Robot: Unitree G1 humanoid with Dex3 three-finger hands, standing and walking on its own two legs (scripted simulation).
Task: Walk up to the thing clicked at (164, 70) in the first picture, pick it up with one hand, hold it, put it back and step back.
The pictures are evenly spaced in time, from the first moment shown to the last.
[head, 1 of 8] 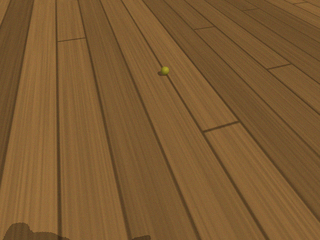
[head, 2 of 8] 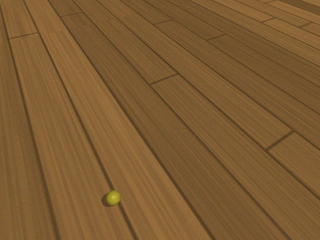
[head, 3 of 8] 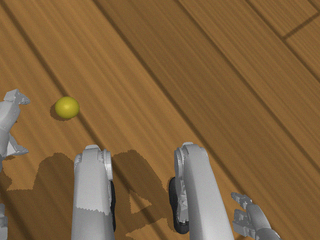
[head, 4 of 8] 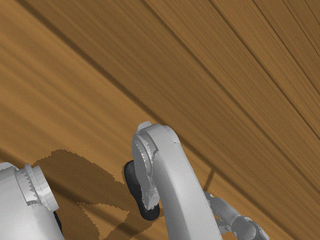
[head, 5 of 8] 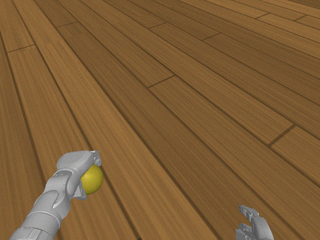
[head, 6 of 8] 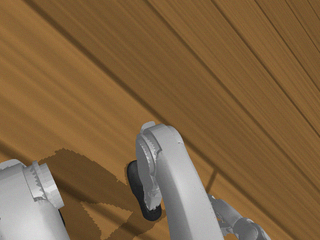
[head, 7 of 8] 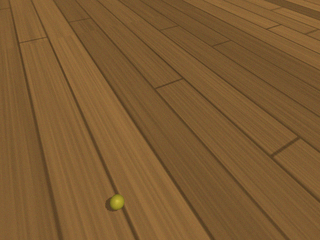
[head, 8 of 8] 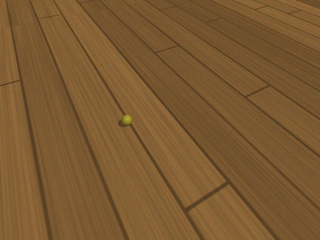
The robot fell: no
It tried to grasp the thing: yes
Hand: left
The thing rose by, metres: 0.66
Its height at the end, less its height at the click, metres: +0.00
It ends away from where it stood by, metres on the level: 0.01
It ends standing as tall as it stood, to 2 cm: yes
